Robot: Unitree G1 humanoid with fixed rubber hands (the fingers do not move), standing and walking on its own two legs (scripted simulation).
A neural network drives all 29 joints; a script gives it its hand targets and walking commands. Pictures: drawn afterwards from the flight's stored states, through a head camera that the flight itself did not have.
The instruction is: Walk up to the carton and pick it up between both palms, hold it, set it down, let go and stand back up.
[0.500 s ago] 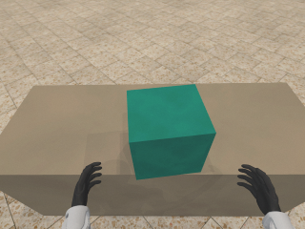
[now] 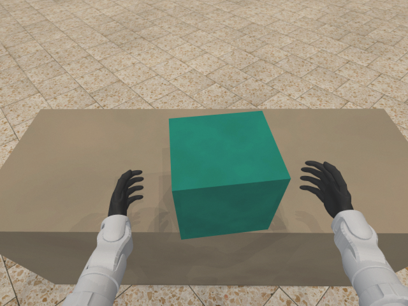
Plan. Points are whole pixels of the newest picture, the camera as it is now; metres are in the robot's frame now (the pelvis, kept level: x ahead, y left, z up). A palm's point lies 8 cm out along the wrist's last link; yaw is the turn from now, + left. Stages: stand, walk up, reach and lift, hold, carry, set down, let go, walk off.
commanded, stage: reach and lift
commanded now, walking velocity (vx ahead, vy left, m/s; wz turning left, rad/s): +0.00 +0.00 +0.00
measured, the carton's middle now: (220, 176) +0.43 -0.03 -0.06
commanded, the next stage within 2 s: none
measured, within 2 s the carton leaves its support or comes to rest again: neither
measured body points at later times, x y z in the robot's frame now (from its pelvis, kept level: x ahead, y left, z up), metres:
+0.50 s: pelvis -0.03 +0.00 +0.00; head -0.02 -0.01 +0.45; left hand +0.36 +0.18 +0.05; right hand +0.36 -0.24 +0.08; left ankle -0.03 +0.14 -0.73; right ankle -0.02 -0.11 -0.73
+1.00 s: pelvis +0.00 +0.00 +0.00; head +0.07 +0.00 +0.44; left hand +0.42 +0.19 +0.04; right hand +0.45 -0.22 +0.08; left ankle -0.03 +0.14 -0.73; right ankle -0.02 -0.11 -0.73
